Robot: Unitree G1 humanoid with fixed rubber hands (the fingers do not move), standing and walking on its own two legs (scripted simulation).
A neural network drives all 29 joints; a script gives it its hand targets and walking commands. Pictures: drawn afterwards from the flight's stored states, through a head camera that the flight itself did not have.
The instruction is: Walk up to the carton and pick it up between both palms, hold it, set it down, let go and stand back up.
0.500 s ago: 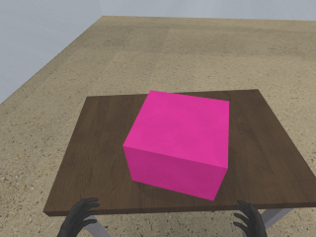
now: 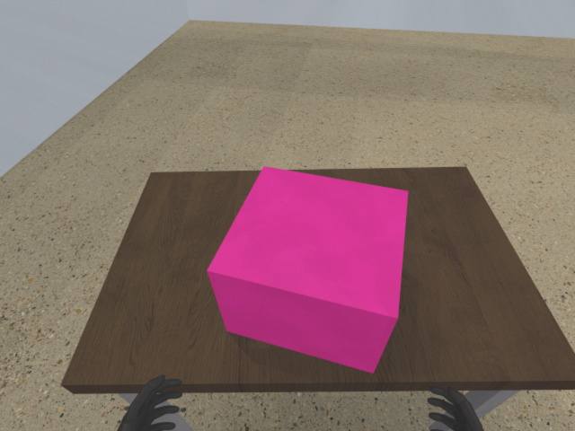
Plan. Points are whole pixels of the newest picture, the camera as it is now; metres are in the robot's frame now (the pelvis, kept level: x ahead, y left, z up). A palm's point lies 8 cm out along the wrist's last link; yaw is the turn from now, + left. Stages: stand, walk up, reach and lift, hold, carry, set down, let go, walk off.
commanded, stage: set down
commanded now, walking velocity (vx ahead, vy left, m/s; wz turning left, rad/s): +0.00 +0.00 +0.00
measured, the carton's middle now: (315, 263) +0.42 -0.01 -0.04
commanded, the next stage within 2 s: let go in 0.06 s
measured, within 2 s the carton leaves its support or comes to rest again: neither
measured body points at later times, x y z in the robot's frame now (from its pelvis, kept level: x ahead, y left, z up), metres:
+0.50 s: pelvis -0.01 +0.00 +0.00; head +0.00 +0.00 +0.45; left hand +0.17 +0.23 -0.09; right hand +0.16 -0.22 -0.09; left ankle -0.02 +0.13 -0.74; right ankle -0.01 -0.11 -0.74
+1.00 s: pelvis -0.03 +0.01 +0.00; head -0.04 +0.00 +0.45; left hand +0.01 +0.25 -0.14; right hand +0.01 -0.23 -0.16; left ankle -0.02 +0.13 -0.74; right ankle -0.01 -0.11 -0.74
